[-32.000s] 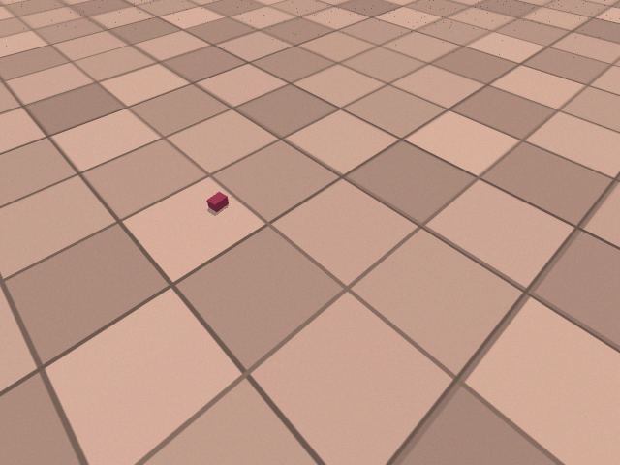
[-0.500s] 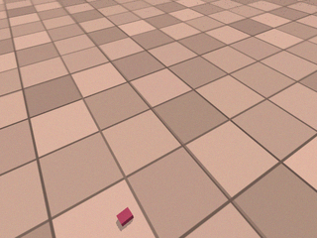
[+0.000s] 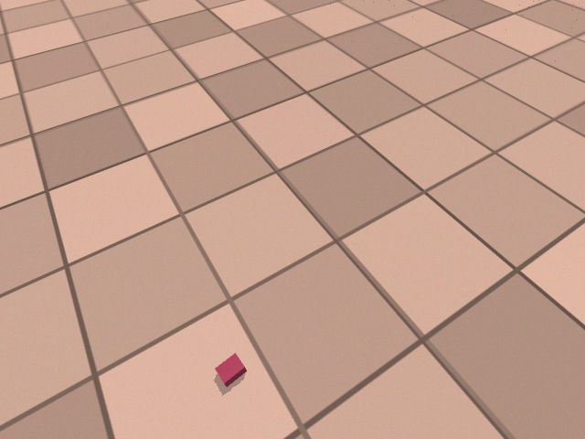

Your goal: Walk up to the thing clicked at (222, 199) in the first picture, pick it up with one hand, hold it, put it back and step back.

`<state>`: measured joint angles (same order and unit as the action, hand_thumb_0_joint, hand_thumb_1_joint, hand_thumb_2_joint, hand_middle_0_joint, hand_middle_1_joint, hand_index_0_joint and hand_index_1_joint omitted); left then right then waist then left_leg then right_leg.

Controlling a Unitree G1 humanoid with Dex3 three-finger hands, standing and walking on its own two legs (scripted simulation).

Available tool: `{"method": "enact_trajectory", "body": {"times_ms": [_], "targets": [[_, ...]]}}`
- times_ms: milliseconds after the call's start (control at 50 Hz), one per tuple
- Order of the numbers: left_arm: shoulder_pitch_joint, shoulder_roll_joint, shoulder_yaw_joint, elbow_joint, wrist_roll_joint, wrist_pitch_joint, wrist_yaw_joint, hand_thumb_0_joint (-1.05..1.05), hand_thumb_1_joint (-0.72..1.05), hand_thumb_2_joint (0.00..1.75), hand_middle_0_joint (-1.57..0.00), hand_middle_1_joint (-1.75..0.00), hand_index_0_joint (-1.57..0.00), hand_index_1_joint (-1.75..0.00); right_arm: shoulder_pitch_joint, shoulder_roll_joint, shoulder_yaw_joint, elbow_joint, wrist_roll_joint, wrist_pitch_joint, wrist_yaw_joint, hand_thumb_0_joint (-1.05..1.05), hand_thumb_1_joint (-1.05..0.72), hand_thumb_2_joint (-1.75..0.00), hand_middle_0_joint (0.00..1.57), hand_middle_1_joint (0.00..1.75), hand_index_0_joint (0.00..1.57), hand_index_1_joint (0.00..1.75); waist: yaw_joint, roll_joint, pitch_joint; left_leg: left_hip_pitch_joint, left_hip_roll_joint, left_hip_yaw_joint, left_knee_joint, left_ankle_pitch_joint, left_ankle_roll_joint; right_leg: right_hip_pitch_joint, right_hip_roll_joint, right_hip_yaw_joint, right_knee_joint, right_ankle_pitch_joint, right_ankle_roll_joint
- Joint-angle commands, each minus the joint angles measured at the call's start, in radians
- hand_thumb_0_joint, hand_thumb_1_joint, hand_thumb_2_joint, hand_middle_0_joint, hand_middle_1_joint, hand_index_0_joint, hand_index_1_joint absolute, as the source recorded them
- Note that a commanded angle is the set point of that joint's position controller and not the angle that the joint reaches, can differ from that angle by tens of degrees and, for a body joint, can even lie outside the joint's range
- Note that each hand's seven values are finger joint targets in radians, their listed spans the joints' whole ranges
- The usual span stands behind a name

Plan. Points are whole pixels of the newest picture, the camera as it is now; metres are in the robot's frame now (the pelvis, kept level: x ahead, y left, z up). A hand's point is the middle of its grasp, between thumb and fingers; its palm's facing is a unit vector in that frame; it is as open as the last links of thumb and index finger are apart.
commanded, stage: step back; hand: left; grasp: from above
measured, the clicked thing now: (231, 369) +0.43 +0.23 -0.75
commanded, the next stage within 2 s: none
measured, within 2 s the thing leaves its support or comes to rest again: neither
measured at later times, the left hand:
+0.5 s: hand out of the picture +0.05 +0.29 -0.18, palm faces -0.11 -0.92 -0.38, open 7.4 cm
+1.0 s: hand out of the picture -0.06 +0.31 -0.16, palm faces +0.00 -0.92 -0.39, open 7.4 cm
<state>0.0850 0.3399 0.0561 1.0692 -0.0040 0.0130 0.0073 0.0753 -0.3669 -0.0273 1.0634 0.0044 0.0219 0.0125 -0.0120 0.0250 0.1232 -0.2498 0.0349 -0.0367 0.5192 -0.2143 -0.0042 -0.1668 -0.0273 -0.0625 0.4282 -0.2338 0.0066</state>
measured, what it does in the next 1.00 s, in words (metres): walks backwards: right foot, then left foot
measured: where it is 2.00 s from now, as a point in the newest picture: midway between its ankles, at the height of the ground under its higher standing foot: outside the picture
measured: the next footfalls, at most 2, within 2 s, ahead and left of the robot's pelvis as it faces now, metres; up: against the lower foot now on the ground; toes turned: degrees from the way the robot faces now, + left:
right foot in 0.56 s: -0.08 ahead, -0.09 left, +0.00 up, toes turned -2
left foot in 0.94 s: -0.14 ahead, +0.15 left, +0.00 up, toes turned -3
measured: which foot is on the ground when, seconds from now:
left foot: down 0.00-0.58, up 0.60-0.92, down 0.94-1.00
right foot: down 0.00-0.16, up 0.18-0.54, down 0.56-0.96, up 0.98-1.00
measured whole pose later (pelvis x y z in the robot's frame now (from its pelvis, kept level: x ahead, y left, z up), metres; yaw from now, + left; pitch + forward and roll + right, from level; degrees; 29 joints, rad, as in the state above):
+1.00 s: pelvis -0.20 +0.04 -0.02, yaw +0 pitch -3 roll +0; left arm 0.11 0.38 0.07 0.78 0.01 0.06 0.02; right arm 0.16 -0.38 -0.05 0.87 -0.03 0.03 0.01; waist 0.01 -0.03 0.19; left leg -0.29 -0.05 -0.03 0.68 -0.34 0.02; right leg -0.43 0.00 0.04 0.80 -0.42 -0.01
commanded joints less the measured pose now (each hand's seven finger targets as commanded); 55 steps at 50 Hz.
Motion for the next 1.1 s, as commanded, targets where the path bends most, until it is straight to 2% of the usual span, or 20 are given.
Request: {"method": "enact_trajectory", "body": {"times_ms": [0,60,100,120,140,160,240,340,500,540,560,580,600,660,820,900,940,960,1020,1080], "targets": [[-0.098,0.300,0.070,-0.163,0.022,-0.008,0.018,0.00,0.90,0.90,-0.20,-0.30,-0.20,-0.30,0.069,-0.191,-0.061,-0.097,-0.002,0.019,-0.005,0.00,-0.90,-0.90,0.20,0.30,0.20,0.30,-0.023,-0.218,-0.175,0.019,-0.065,-0.002,0.331,-0.226,0.056,-0.088,-0.324,0.248,-0.045,0.407,-0.241],[-0.129,0.290,0.065,-0.208,0.031,-0.003,0.020,0.00,0.90,0.90,-0.20,-0.30,-0.20,-0.30,0.119,-0.187,-0.066,-0.123,0.000,0.021,0.000,0.00,-0.90,-0.90,0.20,0.30,0.20,0.30,-0.037,-0.223,-0.146,-0.028,-0.042,-0.016,0.247,-0.201,0.060,-0.074,-0.283,0.193,0.063,0.431,-0.205],[-0.111,0.257,0.055,-0.221,0.015,0.013,0.018,0.00,0.90,0.90,-0.20,-0.30,-0.20,-0.30,0.136,-0.210,-0.079,-0.128,-0.018,0.005,-0.006,0.00,-0.90,-0.90,0.20,0.30,0.20,0.30,-0.033,-0.090,-0.137,-0.016,0.018,-0.045,-0.032,0.249,0.061,-0.056,-0.159,0.107,0.234,0.296,-0.104],[-0.060,0.202,0.048,-0.231,0.000,0.023,0.018,0.00,0.90,0.90,-0.20,-0.30,-0.20,-0.30,0.105,-0.271,-0.093,-0.151,-0.037,-0.004,-0.011,0.00,-0.90,-0.90,0.20,0.30,0.20,0.30,-0.002,0.093,-0.155,0.052,0.160,-0.250,-0.094,0.521,0.112,-0.143,-0.003,0.059,0.392,0.101,-0.052],[-0.046,0.176,0.044,-0.236,-0.001,0.034,0.025,0.00,0.90,0.90,-0.20,-0.30,-0.20,-0.30,0.122,-0.318,-0.103,-0.164,-0.040,-0.011,-0.012,0.00,-0.90,-0.90,0.20,0.30,0.20,0.30,-0.008,0.159,-0.161,0.118,0.247,-0.368,-0.110,0.725,0.167,-0.261,0.117,0.145,0.517,-0.385,-0.044],[-0.031,0.189,0.047,-0.234,0.003,0.040,0.035,0.00,0.90,0.90,-0.20,-0.30,-0.20,-0.30,0.128,-0.350,-0.111,-0.175,-0.032,-0.014,-0.016,0.00,-0.90,-0.90,0.20,0.30,0.20,0.30,-0.027,0.168,-0.198,0.122,0.285,-0.406,-0.096,0.757,0.192,-0.267,0.130,0.244,0.632,-0.454,-0.046],[0.043,0.223,0.048,-0.209,-0.004,0.041,0.044,0.00,0.90,0.90,-0.20,-0.30,-0.20,-0.30,-0.005,-0.251,-0.089,-0.242,-0.037,-0.016,-0.040,0.00,-0.90,-0.90,0.20,0.30,0.20,0.30,0.043,0.132,-0.197,0.143,0.193,-0.205,-0.039,0.611,0.192,-0.327,0.122,0.266,0.792,-0.293,-0.035],[0.011,0.223,0.058,-0.254,0.013,0.023,0.033,0.00,0.90,0.90,-0.20,-0.30,-0.20,-0.30,0.110,-0.233,-0.094,-0.253,-0.030,-0.018,-0.050,0.00,-0.90,-0.90,0.20,0.30,0.20,0.30,-0.027,0.088,-0.179,0.256,0.237,-0.230,-0.019,0.615,0.270,-0.341,0.095,0.217,0.663,-0.317,0.015],[0.123,0.210,0.073,-0.242,0.024,0.004,0.009,0.00,0.90,0.90,-0.20,-0.30,-0.20,-0.30,0.056,-0.275,-0.089,-0.297,-0.018,-0.004,-0.042,0.00,-0.90,-0.90,0.20,0.30,0.20,0.30,0.006,0.113,-0.225,0.111,0.198,-0.175,0.041,0.372,0.206,-0.089,0.052,0.084,0.174,-0.143,-0.027],[0.198,0.230,0.080,-0.218,0.038,-0.005,0.012,0.00,0.90,0.90,-0.20,-0.30,-0.20,-0.30,0.020,-0.249,-0.079,-0.302,-0.006,0.003,-0.035,0.00,-0.90,-0.90,0.20,0.30,0.20,0.30,0.039,0.056,-0.214,-0.079,0.147,-0.133,0.094,0.195,0.121,0.058,0.002,0.144,0.037,0.048,-0.067],[0.176,0.314,0.100,-0.240,0.044,-0.010,0.010,0.00,0.90,0.90,-0.20,-0.30,-0.20,-0.30,0.016,-0.204,-0.068,-0.315,0.002,0.005,-0.031,0.00,-0.90,-0.90,0.20,0.30,0.20,0.30,0.033,-0.159,-0.163,-0.252,-0.006,-0.052,0.255,-0.047,0.040,0.051,-0.183,0.435,-0.035,0.084,-0.160],[0.119,0.395,0.114,-0.269,0.035,-0.008,0.008,0.00,0.90,0.90,-0.20,-0.30,-0.20,-0.30,-0.025,-0.196,-0.074,-0.310,0.001,0.012,-0.045,0.00,-0.90,-0.90,0.20,0.30,0.20,0.30,0.072,-0.309,-0.108,-0.241,-0.142,-0.037,0.519,-0.410,0.012,-0.135,-0.382,0.638,-0.121,0.177,-0.333],[0.064,0.371,0.109,-0.309,0.042,-0.016,0.012,0.00,0.90,0.90,-0.20,-0.30,-0.20,-0.30,0.008,-0.222,-0.081,-0.289,-0.005,0.015,-0.047,0.00,-0.90,-0.90,0.20,0.30,0.20,0.30,0.046,-0.240,-0.076,-0.219,-0.129,-0.139,0.676,-0.416,0.003,-0.181,-0.397,0.650,-0.105,0.262,-0.352],[-0.014,0.264,0.086,-0.331,0.032,-0.015,0.024,0.00,0.90,0.90,-0.20,-0.30,-0.20,-0.30,0.090,-0.201,-0.065,-0.251,0.010,0.006,-0.047,0.00,-0.90,-0.90,0.20,0.30,0.20,0.30,-0.009,-0.149,-0.088,-0.247,-0.168,-0.139,0.708,-0.288,0.005,-0.080,-0.200,0.308,-0.004,0.454,-0.220],[0.112,0.264,0.084,-0.359,0.034,-0.002,0.037,0.00,0.90,0.90,-0.20,-0.30,-0.20,-0.30,0.097,-0.190,-0.057,-0.280,-0.012,-0.006,-0.045,0.00,-0.90,-0.90,0.20,0.30,0.20,0.30,0.067,-0.205,-0.196,-0.210,-0.074,-0.039,0.285,-0.298,-0.012,0.184,-0.237,0.294,0.110,0.580,-0.233],[0.039,0.269,0.072,-0.386,0.018,0.015,0.023,0.00,0.90,0.90,-0.20,-0.30,-0.20,-0.30,0.189,-0.203,-0.080,-0.241,-0.029,-0.016,-0.030,0.00,-0.90,-0.90,0.20,0.30,0.20,0.30,-0.005,-0.146,-0.201,0.037,-0.052,0.006,-0.069,0.045,0.030,-0.032,-0.166,0.236,0.193,0.318,-0.136],[0.037,0.218,0.061,-0.398,0.007,0.018,0.025,0.00,0.90,0.90,-0.20,-0.30,-0.20,-0.30,0.120,-0.369,-0.113,-0.278,-0.043,-0.017,-0.020,0.00,-0.90,-0.90,0.20,0.30,0.20,0.30,-0.006,0.219,-0.161,0.033,0.295,-0.442,-0.179,0.200,0.222,-0.293,0.109,0.085,0.459,-0.290,-0.035],[-0.014,0.249,0.084,-0.380,0.019,0.019,0.035,0.00,0.90,0.90,-0.20,-0.30,-0.20,-0.30,0.118,-0.388,-0.116,-0.277,-0.040,-0.021,-0.019,0.00,-0.90,-0.90,0.20,0.30,0.20,0.30,-0.054,0.204,-0.139,-0.087,0.368,-0.543,-0.205,0.244,0.316,-0.249,0.128,0.215,0.686,-0.450,-0.027],[0.091,0.227,0.080,-0.328,0.003,0.024,0.033,0.00,0.90,0.90,-0.20,-0.30,-0.20,-0.30,0.000,-0.270,-0.084,-0.295,-0.043,-0.020,-0.034,0.00,-0.90,-0.90,0.20,0.30,0.20,0.30,0.041,0.075,-0.112,-0.024,0.236,-0.259,-0.130,0.313,0.240,-0.331,0.135,0.272,0.868,-0.304,-0.041],[0.146,0.234,0.088,-0.300,0.013,0.019,0.021,0.00,0.90,0.90,-0.20,-0.30,-0.20,-0.30,0.013,-0.241,-0.081,-0.309,-0.040,-0.021,-0.038,0.00,-0.90,-0.90,0.20,0.30,0.20,0.30,0.031,0.099,-0.120,0.021,0.210,-0.208,-0.104,0.295,0.255,-0.311,0.119,0.223,0.838,-0.271,0.007]]}}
